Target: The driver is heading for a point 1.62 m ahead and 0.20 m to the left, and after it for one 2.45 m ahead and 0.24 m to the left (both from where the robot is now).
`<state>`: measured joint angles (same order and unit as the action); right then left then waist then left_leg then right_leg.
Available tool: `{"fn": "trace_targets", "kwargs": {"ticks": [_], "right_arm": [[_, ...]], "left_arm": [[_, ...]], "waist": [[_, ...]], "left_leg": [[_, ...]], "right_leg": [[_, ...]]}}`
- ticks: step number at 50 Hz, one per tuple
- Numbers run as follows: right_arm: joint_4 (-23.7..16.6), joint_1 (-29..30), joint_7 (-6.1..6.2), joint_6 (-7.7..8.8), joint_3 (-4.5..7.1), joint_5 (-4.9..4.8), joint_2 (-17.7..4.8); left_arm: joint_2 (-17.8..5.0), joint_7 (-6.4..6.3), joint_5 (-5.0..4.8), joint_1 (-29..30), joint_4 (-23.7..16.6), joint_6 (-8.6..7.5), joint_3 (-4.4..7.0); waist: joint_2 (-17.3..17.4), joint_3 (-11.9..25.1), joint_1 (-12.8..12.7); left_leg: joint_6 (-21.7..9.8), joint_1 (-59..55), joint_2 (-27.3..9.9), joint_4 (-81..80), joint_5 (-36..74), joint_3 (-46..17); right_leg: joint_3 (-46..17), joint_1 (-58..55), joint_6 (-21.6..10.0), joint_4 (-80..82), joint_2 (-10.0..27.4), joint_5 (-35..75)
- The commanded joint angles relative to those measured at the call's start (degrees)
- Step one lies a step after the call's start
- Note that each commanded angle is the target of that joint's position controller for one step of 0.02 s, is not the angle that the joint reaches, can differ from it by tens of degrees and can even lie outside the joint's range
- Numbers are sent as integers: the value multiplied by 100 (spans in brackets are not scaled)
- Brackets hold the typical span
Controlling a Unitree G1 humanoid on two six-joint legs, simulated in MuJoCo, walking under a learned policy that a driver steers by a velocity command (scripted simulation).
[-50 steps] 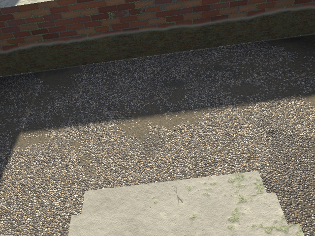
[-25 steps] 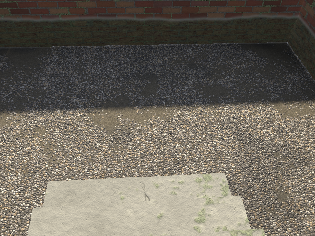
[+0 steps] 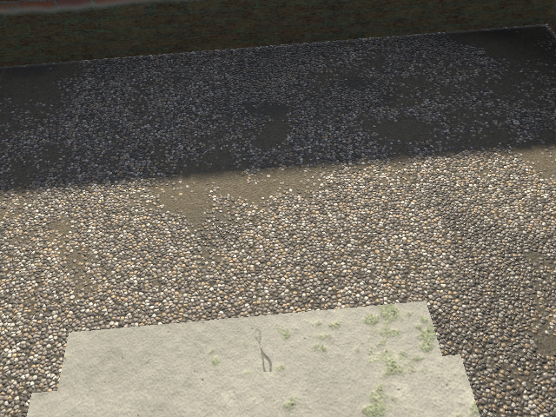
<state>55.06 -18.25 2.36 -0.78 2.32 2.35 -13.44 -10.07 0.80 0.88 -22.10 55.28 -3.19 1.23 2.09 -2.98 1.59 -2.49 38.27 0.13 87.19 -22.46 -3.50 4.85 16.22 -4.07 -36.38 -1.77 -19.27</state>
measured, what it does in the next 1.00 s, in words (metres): goes down: left foot 0.18 m lower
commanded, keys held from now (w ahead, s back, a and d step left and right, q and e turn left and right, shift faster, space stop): no key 1.00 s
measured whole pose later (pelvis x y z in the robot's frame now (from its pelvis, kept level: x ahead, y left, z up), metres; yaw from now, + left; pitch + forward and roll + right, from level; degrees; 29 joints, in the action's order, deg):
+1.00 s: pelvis +0.14 +0.02 -0.18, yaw -2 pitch -2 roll +1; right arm 49.5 -22.5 3.4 0.7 -1.4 1.8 -12.0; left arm -11.4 -3.0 0.9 -3.9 37.4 6.0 -0.5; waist -2.9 1.8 6.0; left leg -2.5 22.1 -0.9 29.8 -6.4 4.4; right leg -3.5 48.7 2.8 -125.8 -5.1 -38.6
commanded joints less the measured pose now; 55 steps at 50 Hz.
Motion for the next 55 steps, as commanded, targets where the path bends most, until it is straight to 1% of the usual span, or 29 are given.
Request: {"fn": "trace_targets", "kwargs": {"ticks": [1, 3, 4, 5, 7, 8, 10, 12, 15, 17, 19, 20, 21, 22, 23, 24, 25, 27, 29, 31, 37, 46, 47, 48, 49, 51, 53, 54, 55], "right_arm": [[150, -799, -170, -140, 58, 112, -46], [480, -1281, -215, -168, 40, 2, 11], [184, -438, -242, -142, 160, 26, -264], [-47, 225, -247, -108, 176, 38, -298], [-200, 701, -226, -7, 179, 120, -255], [-234, 827, -216, 58, 188, 76, -243], [-376, 1223, -281, 180, 164, 69, -298], [-393, 1271, -397, 181, 18, -29, 89], [-448, 1345, -391, 206, -1, -267, -76], [-343, 957, -376, 269, 45, -283, -262], [344, -575, -359, 299, 150, -150, -437], [622, -1295, -408, 302, 224, -135, -726], [730, -1827, -488, 223, 244, -130, -986], [660, -1712, -559, 182, 207, -278, -914], [555, -1583, -516, 170, 150, -355, -827], [362, -986, -307, 131, 87, -351, -825], [104, -410, -179, 132, -27, -180, -611], [32, -261, -132, 129, -212, 5, -390], [22, -265, -107, 227, -307, -82, -302], [60, -519, -83, 317, -378, -127, -294], [-97, -946, -21, 326, -386, -116, -450], [-612, -943, 174, 211, -192, -41, -735], [-678, -860, 194, 213, -167, -29, -772], [-845, -755, 117, 189, -99, -33, -1120], [-1014, -471, 120, 207, -9, -53, -1293], [-1260, 32, 185, 179, 18, -66, -1325], [-1438, 575, 149, 41, 88, -252, -1397], [-1093, -499, 189, -174, 232, -480, -1365], [-931, -839, 186, -372, 344, -452, -1330]], "left_arm": [[-888, -52, -79, -269, -56, -224, 103], [-879, 3, -48, -128, -112, -162, 57], [-715, -30, -87, -663, 143, -197, 57], [-629, -80, -96, -985, 258, -175, -3], [-723, -175, 8, -1428, 377, -87, 18], [-706, -211, 44, -1490, 404, -55, 6], [-631, -309, 14, -841, 214, -107, -69], [-710, -340, -40, -543, 190, -78, -69], [-613, -388, 101, -928, 330, 43, -51], [-712, -454, 177, -1102, 389, 212, 19], [-741, -398, 127, -1246, 430, 267, 39], [-692, -355, 119, -1555, 463, 270, 83], [-226, -403, -122, -2066, 534, 312, 67], [-359, -534, -296, -1679, 327, 301, 54], [-474, -576, -266, -1116, 149, 318, 63], [-494, -551, -177, -505, -122, 383, 23], [-589, -501, -27, 17, -258, 505, 5], [-509, -436, 60, 326, -296, 777, 14], [-411, -385, 114, 424, -421, 824, -2], [-224, -383, 130, 487, -508, 810, -43], [-280, -446, 172, 1451, -1129, 857, -67], [-390, -435, 93, 2381, -2199, 861, -101], [-414, -417, 84, 2403, -2347, 862, -91], [-304, -377, -40, 2127, -2362, 806, -135], [-391, -367, -56, 2108, -2515, 788, -140], [-570, -336, -33, 2136, -2713, 811, -169], [-594, -222, -48, 1296, -2548, 860, -271], [-371, -143, -104, 1327, -2582, 920, -388], [-519, -49, -206, 386, -2180, 916, -300]], "waist": [[-711, -74, 341], [-1119, 418, 514], [-943, 85, 179], [-825, -98, -49], [-562, -166, -336], [-477, -200, -385], [-103, -276, -270], [-446, -303, -293], [-683, -678, -723], [-589, -695, -756], [-14, -216, -263], [725, 212, -134], [1360, 1281, -161], [993, 1585, -9], [628, 1551, 152], [744, 1486, 98], [393, 969, -1], [303, 414, -162], [82, 99, -343], [306, 344, -319], [230, 401, -58], [382, 596, 417], [360, 565, 370], [383, 1024, 315], [521, 985, 195], [332, 1042, 14], [517, 1149, -403], [1105, 781, 161], [243, 60, -159]], "left_leg": [[119, -810, -233, -2259, 1836, 141], [-39, -1735, -58, -1829, 2447, 432], [-142, -190, -247, -2179, 3400, -51], [-203, 711, -292, -2505, 3356, -264], [-208, 1518, -232, -2789, 3130, -578], [-192, 1505, -129, -2914, 3097, -688], [-41, 34, -30, -4237, 4971, -169], [53, -1465, 29, -4917, 5306, 295], [101, -1346, -411, -6542, 5021, 76], [81, -2032, -673, -7325, 4778, 70], [121, -3764, -511, -7733, 4742, 576], [195, -4848, -925, -7281, 6406, 132], [-165, -6526, -1797, -4996, 9051, -189], [-419, -6495, -2185, -4877, 9002, -565], [-738, -5944, -2333, -5333, 7938, -750], [-1325, -5184, -2527, -6182, 5107, -1318], [-1687, -3732, -2419, -6804, 2999, -1322], [-1603, -2080, -2036, -7051, 2588, -1032], [-1238, -1668, -1420, -6658, 2257, -696], [-1263, -1759, -1408, -6419, 2690, -868], [-1372, -2337, -1479, -6440, 1670, -1393], [-1635, -2969, -1656, -6805, 1266, -1705], [-1624, -2971, -1720, -6849, 1272, -1681], [-1808, -2603, -1950, -7424, 2578, -1427], [-1794, -2516, -1969, -7513, 3326, -1261], [-1343, -2312, -1770, -7620, 3417, -733], [-634, -1394, -1176, -8043, 2049, 194], [-508, -1902, -1170, -8623, -391, -366], [-200, -1186, -951, -7726, -2156, -349]], "right_leg": [[-1150, 1137, -998, 1116, 1616, 4689], [-988, 1409, -873, 770, 1474, 4949], [-1352, 433, -930, 546, 1403, 3313], [-1758, -180, -1004, 441, 1558, 2645], [-2155, -886, -1151, 61, 1749, 2499], [-2148, -837, -1166, -92, 1759, 2428], [-1468, 576, -738, -320, 1230, 840], [-1189, 1490, -573, -331, 944, -93], [-1366, 539, -570, -1029, 966, 387], [-1485, 410, -606, -1601, 998, 950], [-1081, 740, -572, -3228, 582, 802], [-754, 1536, -450, -4707, 52, -1390], [-362, 2942, -103, -7435, -545, -4469], [-396, 3854, -43, -8409, -351, -4436], [-512, 4239, 2, -8739, -365, -3844], [-513, 4417, 156, -8594, -215, -2845], [-887, 3973, 281, -7936, 15, -1655], [-742, 3279, 353, -7942, -189, -1208], [-1031, 3625, 415, -7564, -361, -265], [-1063, 3911, 509, -7862, -573, -110], [-1196, 4843, 810, -8255, -621, -227], [-1173, 4871, 932, -9158, -449, -874], [-1263, 4830, 934, -9171, -356, -952], [-508, 3682, 735, -9549, -313, -2314], [-621, 3269, 571, -9532, -193, -2678], [-725, 2340, 265, -8121, 26, -2828], [-396, 327, -163, -5217, 11, -3531], [-222, 661, -504, -3237, -553, -6257], [-295, 144, -785, -1711, -935, -5269]]}}
Keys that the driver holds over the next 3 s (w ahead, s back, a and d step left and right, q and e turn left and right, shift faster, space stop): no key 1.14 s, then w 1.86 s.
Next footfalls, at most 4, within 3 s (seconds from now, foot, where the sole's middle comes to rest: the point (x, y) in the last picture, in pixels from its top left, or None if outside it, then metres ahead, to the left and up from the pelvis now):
0.38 left None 0.29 0.15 -0.94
1.10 right None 0.07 -0.11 -0.76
1.80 left None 0.34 0.03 -0.94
2.38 right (343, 396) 0.67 -0.13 -1.12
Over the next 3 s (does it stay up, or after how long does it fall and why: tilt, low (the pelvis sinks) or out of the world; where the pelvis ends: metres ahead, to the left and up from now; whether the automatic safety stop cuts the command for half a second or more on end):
stays up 0.87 -0.03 -0.52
